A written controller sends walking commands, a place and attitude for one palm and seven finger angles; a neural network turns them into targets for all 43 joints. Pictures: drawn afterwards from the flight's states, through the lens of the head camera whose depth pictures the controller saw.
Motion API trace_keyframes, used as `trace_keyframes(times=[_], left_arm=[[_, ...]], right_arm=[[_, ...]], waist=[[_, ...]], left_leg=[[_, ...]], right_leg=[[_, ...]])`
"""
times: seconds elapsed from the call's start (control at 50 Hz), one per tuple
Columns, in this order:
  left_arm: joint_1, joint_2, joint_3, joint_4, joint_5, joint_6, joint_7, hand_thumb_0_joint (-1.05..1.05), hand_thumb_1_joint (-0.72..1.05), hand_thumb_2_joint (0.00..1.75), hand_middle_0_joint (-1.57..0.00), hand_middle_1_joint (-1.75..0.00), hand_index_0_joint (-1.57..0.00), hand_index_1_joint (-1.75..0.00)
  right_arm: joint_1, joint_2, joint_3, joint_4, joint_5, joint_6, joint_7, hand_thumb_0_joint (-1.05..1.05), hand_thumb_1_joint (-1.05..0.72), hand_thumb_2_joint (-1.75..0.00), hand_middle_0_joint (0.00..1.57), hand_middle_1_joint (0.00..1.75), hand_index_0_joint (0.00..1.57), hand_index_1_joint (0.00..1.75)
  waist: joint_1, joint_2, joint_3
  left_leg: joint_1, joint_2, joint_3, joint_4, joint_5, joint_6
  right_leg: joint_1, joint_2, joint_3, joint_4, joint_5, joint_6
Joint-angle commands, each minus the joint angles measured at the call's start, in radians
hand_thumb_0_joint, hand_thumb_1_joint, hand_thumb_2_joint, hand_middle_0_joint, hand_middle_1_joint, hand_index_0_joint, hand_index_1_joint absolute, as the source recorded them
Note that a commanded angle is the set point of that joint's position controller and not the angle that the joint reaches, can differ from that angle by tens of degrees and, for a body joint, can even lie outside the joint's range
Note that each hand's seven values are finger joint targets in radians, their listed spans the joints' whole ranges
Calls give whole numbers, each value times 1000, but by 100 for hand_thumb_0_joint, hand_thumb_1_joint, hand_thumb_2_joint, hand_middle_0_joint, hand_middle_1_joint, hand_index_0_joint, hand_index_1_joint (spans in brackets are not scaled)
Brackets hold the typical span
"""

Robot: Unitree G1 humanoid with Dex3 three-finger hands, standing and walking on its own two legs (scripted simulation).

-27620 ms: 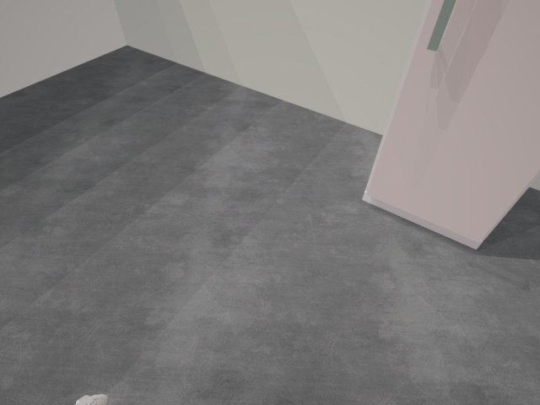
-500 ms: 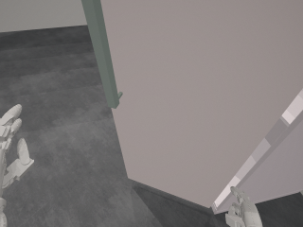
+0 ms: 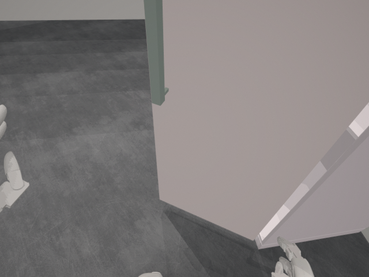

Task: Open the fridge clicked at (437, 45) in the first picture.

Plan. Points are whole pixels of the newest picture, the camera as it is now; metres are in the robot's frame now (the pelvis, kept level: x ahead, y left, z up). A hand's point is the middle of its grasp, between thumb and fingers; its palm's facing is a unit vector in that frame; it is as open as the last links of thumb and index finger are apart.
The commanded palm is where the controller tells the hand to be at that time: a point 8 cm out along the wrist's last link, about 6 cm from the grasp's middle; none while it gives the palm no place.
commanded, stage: step back with the hand held close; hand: left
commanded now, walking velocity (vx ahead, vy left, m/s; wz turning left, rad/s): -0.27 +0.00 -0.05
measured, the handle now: (159, 29) +0.56 +0.12 +0.27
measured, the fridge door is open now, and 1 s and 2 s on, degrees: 57 57 57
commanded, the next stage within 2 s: stop stepping back and stand still in 0.70 s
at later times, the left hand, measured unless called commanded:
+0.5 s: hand out of the picture +0.11 +0.28 +0.18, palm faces +0.52 -0.74 -0.43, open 7.4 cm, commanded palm +0.04 +0.32 +0.19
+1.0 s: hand out of the picture +0.06 +0.24 +0.17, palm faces +0.27 -0.85 -0.46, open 7.4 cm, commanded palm -0.01 +0.29 +0.19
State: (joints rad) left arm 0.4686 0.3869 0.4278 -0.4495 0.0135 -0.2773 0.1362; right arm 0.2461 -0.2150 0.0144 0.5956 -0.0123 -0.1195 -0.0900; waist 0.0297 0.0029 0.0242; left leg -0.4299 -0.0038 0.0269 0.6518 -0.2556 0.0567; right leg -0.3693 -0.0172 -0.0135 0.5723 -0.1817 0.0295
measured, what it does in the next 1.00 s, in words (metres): walks backwards: left foot, then right foot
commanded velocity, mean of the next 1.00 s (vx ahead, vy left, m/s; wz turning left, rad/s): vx -0.26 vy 0.00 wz -0.08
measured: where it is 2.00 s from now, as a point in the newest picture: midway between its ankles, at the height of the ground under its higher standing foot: outside the picture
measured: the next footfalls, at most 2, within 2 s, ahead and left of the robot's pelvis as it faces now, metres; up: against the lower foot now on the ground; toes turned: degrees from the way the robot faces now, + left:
left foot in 0.48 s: +0.03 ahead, +0.11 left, +0.00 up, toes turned +6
right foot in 0.76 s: -0.20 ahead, -0.10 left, +0.00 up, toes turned -2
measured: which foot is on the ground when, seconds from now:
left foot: down 0.00-0.34, up 0.36-0.46, down 0.48-0.76, up 0.78-0.88, down 0.90-1.00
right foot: down 0.00-0.48, up 0.50-0.74, down 0.76-1.00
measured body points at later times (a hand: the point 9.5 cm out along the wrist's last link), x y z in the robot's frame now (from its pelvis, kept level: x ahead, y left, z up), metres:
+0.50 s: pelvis -0.08 +0.00 +0.00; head -0.06 +0.04 +0.44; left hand +0.07 +0.32 +0.20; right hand +0.12 -0.22 -0.07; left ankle +0.00 +0.10 -0.73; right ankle +0.02 -0.15 -0.72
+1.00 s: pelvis -0.18 +0.00 +0.01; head -0.18 +0.03 +0.46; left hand +0.04 +0.28 +0.19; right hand -0.06 -0.26 -0.05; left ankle -0.09 +0.09 -0.72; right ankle -0.24 -0.12 -0.72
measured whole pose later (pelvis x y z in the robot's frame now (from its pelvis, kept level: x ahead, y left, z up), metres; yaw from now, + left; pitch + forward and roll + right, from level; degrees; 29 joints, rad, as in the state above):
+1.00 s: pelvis -0.18 +0.00 +0.01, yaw -5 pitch +2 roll +0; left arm 0.52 0.48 0.42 -0.46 -0.04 -0.19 0.13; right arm 0.23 -0.20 0.00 0.63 -0.01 -0.13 -0.09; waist -0.06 -0.07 -0.04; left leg -0.39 0.01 0.07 0.48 -0.13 0.04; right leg -0.22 0.01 0.04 0.55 -0.40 0.00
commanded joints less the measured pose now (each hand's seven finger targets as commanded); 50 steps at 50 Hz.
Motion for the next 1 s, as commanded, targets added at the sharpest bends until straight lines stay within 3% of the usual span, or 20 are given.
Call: trace_keyframes(times=[0.0, 0.08, 0.16, 0.24, 0.32, 0.36, 0.4, 0.42, 0.46, 0.5, 0.54, 0.64, 0.68, 0.72, 0.76, 0.8, 0.84, 0.86, 0.92, 0.98], left_arm=[[-90, 198, 114, -189, -12, -71, 25, 0, 90, 90, -20, -30, -20, -30], [-104, 200, 116, -201, -8, -80, 26, 0, 90, 90, -20, -30, -20, -30], [-59, 221, 170, -234, 7, -98, 23, 0, 90, 90, -20, -30, -20, -30], [12, 219, 190, -219, -10, -96, 2, 0, 90, 90, -20, -30, -20, -30], [-44, 254, 148, -261, -36, -78, 21, 0, 90, 90, -20, -30, -20, -30], [-111, 252, 120, -291, -25, -57, 32, 0, 90, 90, -20, -30, -20, -30], [-112, 241, 109, -253, -17, -41, 34, 0, 90, 90, -20, -30, -20, -30], [-129, 234, 105, -253, -17, -41, 34, 0, 90, 90, -20, -30, -20, -30], [-158, 209, 110, -268, -2, -55, 34, 0, 90, 90, -20, -30, -20, -30], [-94, 211, 150, -225, -19, -59, 21, 0, 90, 90, -20, -30, -20, -30], [-75, 175, 116, -252, -36, -55, 13, 0, 90, 90, -20, -30, -20, -30], [-66, 168, 53, -320, -58, -37, 14, 0, 90, 90, -20, -30, -20, -30], [-65, 194, 71, -290, -60, -35, 10, 0, 90, 90, -20, -30, -20, -30], [-108, 286, 124, -284, -66, -39, 17, 0, 90, 90, -20, -30, -20, -30], [-190, 314, 118, -255, -42, -41, 24, 0, 90, 90, -20, -30, -20, -30], [-104, 251, 81, -203, -35, 8, 24, 0, 90, 90, -20, -30, -20, -30], [-3, 233, 94, -171, -47, 35, 25, 0, 90, 90, -20, -30, -20, -30], [24, 240, 100, -192, -55, 43, 21, 0, 90, 90, -20, -30, -20, -30], [83, 250, 129, -238, -67, 17, 20, 0, 90, 90, -20, -30, -20, -30], [132, 259, 155, -304, -57, 6, 23, 0, 90, 90, -20, -30, -20, -30]], right_arm=[[-95, -133, -60, -150, -6, -71, -13, 0, -90, -90, 20, 30, 20, 30], [-101, -140, -61, -151, -4, -75, -11, 0, -90, -90, 20, 30, 20, 30], [-122, -155, -74, -169, -2, -88, -11, 0, -90, -90, 20, 30, 20, 30], [-126, -152, -92, -174, 1, -86, 3, 0, -90, -90, 20, 30, 20, 30], [-99, -89, -82, -110, -1, -67, 17, 0, -90, -90, 20, 30, 20, 30], [-110, -81, -73, -100, -16, -53, 19, 0, -90, -90, 20, 30, 20, 30], [-102, -83, -64, -96, -11, -46, 7, 0, -90, -90, 20, 30, 20, 30], [-109, -107, -67, -101, -7, -45, -6, 0, -90, -90, 20, 30, 20, 30], [-158, -141, -87, -133, 0, -63, -30, 0, -90, -90, 20, 30, 20, 30], [-124, -137, -108, -120, -7, -88, -13, 0, -90, -90, 20, 30, 20, 30], [-125, -131, -112, -107, -6, -95, 7, 0, -90, -90, 20, 30, 20, 30], [-136, -109, -81, -95, -9, -108, 27, 0, -90, -90, 20, 30, 20, 30], [-136, -95, -76, -76, -18, -88, 22, 0, -90, -90, 20, 30, 20, 30], [-140, -67, -67, -81, -16, -49, 9, 0, -90, -90, 20, 30, 20, 30], [-148, -60, -48, -72, -34, -62, -6, 0, -90, -90, 20, 30, 20, 30], [-145, -63, -49, -107, 5, -46, -14, 0, -90, -90, 20, 30, 20, 30], [-125, -91, -44, -112, 12, -32, -23, 0, -90, -90, 20, 30, 20, 30], [-131, -120, -58, -123, 21, -40, -23, 0, -90, -90, 20, 30, 20, 30], [-128, -131, -56, -143, 8, -70, -16, 0, -90, -90, 20, 30, 20, 30], [-115, -131, -55, -149, -8, -66, -7, 0, -90, -90, 20, 30, 20, 30]], waist=[[-17, 3, -85], [-19, 48, -74], [-5, 209, -150], [-6, 154, -97], [-20, -205, -144], [-32, -180, -141], [-41, -162, -105], [-40, -49, -100], [-20, 298, -145], [-28, 250, -182], [-15, 156, -142], [-5, 260, -195], [-3, 182, -179], [-10, -99, -176], [-3, -137, -179], [-25, -246, -207], [-38, -60, -212], [-26, 82, -238], [-15, 239, -181], [-27, 242, -127]], left_leg=[[-114, 77, -126, -207, -328, 13], [-157, 101, -162, -253, -364, 23], [-371, 215, -275, -409, -469, 85], [-401, 229, -220, -352, -518, 69], [120, 4, -7, 225, -179, -80], [125, 2, -20, 270, -154, -73], [171, 22, -25, -23, -90, -59], [168, 55, -49, -182, -15, -34], [-89, 333, -285, -373, 55, 87], [-206, 422, -358, -482, -289, 156], [-88, 367, -256, -420, -147, 139], [130, 280, -157, -473, -141, 21], [181, 233, -110, -371, -36, -39], [266, 112, 26, -32, -27, -109], [131, 55, 33, 154, -126, -107], [67, 39, 11, 87, -8, -87], [250, 50, 19, -154, 351, -57], [313, 131, -78, -254, 468, -36], [222, 236, -285, -439, 114, -1], [-39, 159, -197, -500, -335, -36]], right_leg=[[113, -59, 175, -124, -179, -60], [122, -35, 148, -77, -177, -51], [394, 64, 67, 212, 39, -14], [342, 70, 101, 177, -96, -47], [-202, -284, 501, -308, -189, -199], [-171, -295, 443, -274, 103, -200], [-130, -205, 309, -154, 237, -121], [-116, -113, 237, -68, 191, -71], [122, 75, 66, 301, -30, 11], [167, 116, 95, 609, -244, 6], [62, 95, 74, 545, -290, -4], [129, 85, -45, 28, -352, -43], [151, 24, -1, -274, -217, -61], [-29, -226, 286, -383, -6, -161], [2, -343, 299, -302, 428, -194], [180, -242, 148, -119, 693, -146], [107, -126, 50, -32, 492, -60], [87, -37, -2, 24, 224, -20], [97, 60, -1, 2, -256, -27], [311, 61, -20, -103, -229, -56]])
